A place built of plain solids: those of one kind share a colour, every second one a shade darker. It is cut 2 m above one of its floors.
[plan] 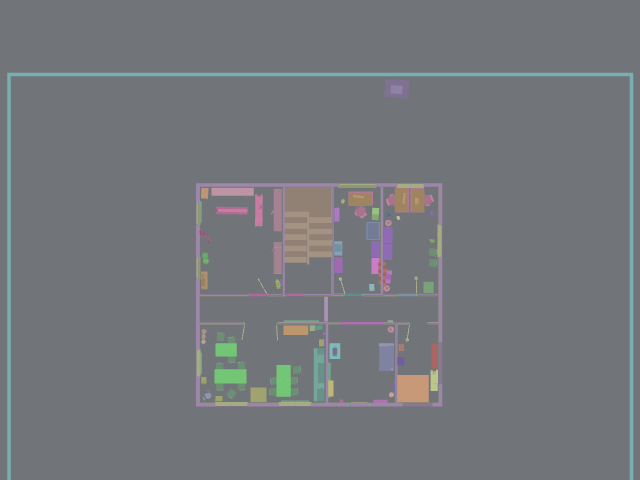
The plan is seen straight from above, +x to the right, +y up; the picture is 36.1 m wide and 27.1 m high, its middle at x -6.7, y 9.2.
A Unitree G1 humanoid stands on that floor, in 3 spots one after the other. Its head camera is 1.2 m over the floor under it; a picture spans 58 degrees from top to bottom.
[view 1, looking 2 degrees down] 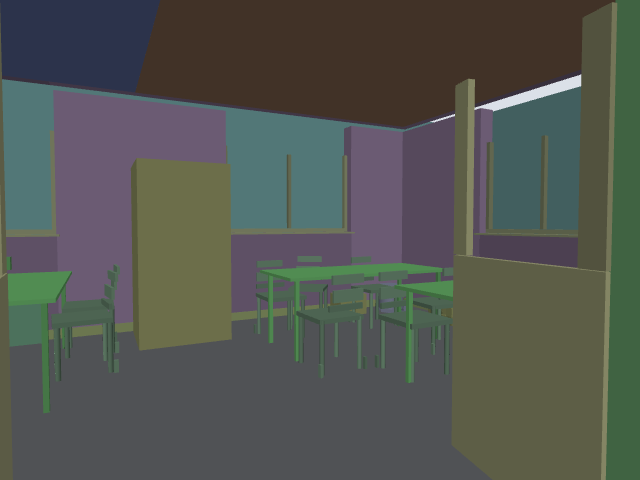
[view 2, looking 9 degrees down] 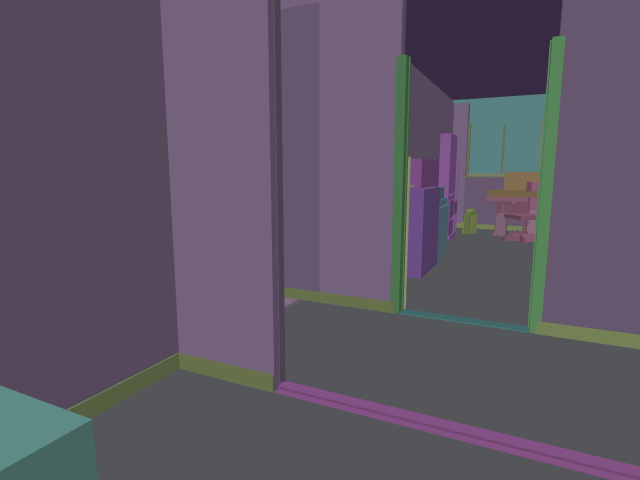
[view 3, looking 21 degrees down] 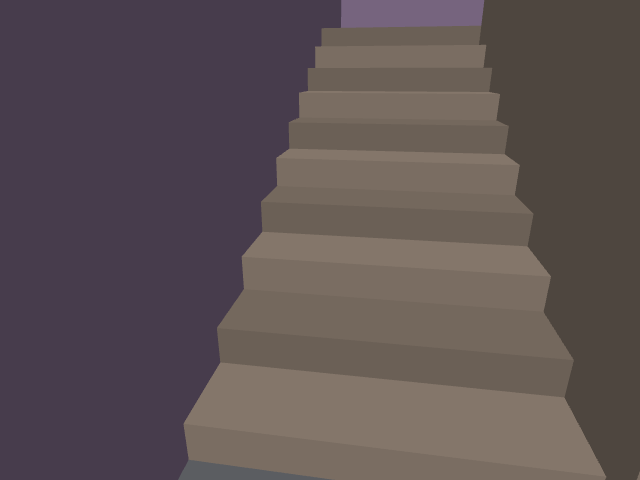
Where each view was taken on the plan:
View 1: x -9.40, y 5.30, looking -117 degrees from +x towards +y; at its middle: wall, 5.95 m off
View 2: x -4.35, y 2.55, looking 116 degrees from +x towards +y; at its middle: wall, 3.93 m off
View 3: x -8.09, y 6.92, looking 99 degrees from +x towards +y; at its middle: stair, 2.05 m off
